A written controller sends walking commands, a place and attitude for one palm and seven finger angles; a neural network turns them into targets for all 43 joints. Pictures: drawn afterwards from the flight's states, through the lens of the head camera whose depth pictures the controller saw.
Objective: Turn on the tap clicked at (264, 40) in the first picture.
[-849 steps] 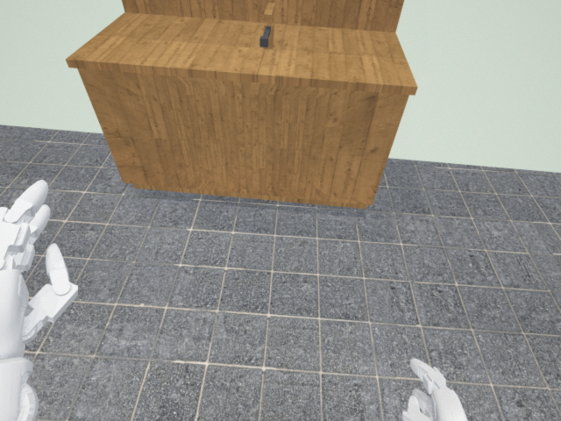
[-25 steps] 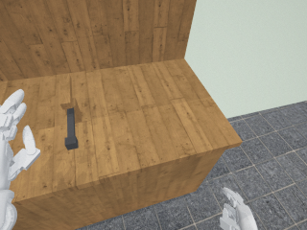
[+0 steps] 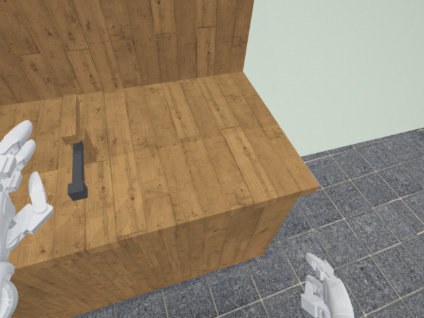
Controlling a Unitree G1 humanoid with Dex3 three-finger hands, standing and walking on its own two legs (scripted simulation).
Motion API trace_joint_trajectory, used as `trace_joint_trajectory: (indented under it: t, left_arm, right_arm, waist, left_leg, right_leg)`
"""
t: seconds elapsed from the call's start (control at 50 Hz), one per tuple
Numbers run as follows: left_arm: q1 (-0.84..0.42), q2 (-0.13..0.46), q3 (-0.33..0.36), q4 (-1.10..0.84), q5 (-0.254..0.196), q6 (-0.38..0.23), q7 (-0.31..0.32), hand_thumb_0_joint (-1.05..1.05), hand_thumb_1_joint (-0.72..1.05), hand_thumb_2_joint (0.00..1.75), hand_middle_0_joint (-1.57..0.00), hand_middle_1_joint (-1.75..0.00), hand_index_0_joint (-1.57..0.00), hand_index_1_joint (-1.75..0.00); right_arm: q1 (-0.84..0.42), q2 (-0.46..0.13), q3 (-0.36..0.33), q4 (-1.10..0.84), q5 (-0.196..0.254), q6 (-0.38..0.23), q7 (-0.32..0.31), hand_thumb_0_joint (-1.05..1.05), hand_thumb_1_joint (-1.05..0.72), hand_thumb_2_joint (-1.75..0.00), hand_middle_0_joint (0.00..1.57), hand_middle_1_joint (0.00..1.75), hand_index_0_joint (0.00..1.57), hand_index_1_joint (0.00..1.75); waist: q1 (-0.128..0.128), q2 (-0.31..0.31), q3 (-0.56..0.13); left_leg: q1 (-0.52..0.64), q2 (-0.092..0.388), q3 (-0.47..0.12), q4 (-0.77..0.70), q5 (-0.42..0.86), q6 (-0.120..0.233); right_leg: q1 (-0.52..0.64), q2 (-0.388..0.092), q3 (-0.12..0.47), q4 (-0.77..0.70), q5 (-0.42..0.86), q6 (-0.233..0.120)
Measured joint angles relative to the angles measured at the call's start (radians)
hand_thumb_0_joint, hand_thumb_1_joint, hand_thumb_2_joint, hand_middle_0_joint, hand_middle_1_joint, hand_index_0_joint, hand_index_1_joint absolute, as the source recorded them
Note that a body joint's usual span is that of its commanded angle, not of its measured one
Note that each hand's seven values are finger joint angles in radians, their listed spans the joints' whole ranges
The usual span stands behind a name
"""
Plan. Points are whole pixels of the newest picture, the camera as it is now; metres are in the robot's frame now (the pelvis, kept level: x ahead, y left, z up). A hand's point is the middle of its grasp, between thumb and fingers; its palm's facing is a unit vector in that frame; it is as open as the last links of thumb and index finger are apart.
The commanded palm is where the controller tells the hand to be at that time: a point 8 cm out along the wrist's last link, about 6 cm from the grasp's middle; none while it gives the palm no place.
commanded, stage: come to a stop and stand still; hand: left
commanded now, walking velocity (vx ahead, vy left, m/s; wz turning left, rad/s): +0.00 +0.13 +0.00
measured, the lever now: (78, 190) +0.33 +0.30 +0.01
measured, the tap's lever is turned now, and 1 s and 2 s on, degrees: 0 0 0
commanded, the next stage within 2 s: look again from close up in 1.04 s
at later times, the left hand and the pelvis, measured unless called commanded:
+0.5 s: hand (45, 206) +0.22 +0.25 +0.16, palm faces +0.39 -0.84 -0.37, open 7.4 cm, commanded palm +0.17 +0.29 +0.17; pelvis +0.01 +0.00 +0.00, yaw +1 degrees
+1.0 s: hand (18, 204) +0.22 +0.29 +0.16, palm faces +0.38 -0.85 -0.35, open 7.4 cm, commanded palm +0.16 +0.32 +0.17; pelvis +0.01 +0.04 +0.00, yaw +2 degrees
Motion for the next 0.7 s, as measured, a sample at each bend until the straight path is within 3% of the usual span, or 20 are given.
trace_joint_trajectory:
  t: [0.16,0.32,0.7]
  left_arm:
    - [0.031,-0.019,-0.022,0.005,0.003,0.015,0.025,0.01,0.89,0.9,-0.21,-0.3,-0.21,-0.31]
    - [0.052,-0.013,-0.028,0.019,0.008,0.024,0.043,0.01,0.89,0.9,-0.21,-0.3,-0.21,-0.31]
    - [0.013,-0.008,-0.032,0.019,0.019,0.019,0.033,0.01,0.89,0.9,-0.21,-0.3,-0.21,-0.31]
  right_arm:
    - [0.009,-0.042,-0.011,0.023,0.006,0.002,-0.015,0.01,-0.9,-0.9,0.2,0.3,0.2,0.3]
    - [0.017,-0.07,-0.022,0.043,0.01,0.021,-0.027,0.01,-0.9,-0.9,0.2,0.3,0.2,0.29]
    - [-0.008,-0.004,0.024,0.014,0.001,0.014,-0.018,0.01,-0.9,-0.9,0.2,0.3,0.2,0.29]
  waist:
    - [-0.015,0.032,-0.024]
    - [-0.02,0.046,-0.033]
    - [-0.004,0.004,-0.025]
  left_leg:
    - [-0.014,0.024,-0.02,0.015,-0.009,-0.011]
    - [-0.003,0.012,-0.032,0.004,-0.009,-0.011]
    - [0.05,-0.04,-0.015,-0.047,0.003,0.029]
  right_leg:
    - [0.008,0.026,-0.018,-0.024,0.005,-0.023]
    - [0.022,0.014,-0.029,-0.029,-0.004,-0.017]
    - [0.058,-0.036,-0.012,-0.04,-0.008,0.029]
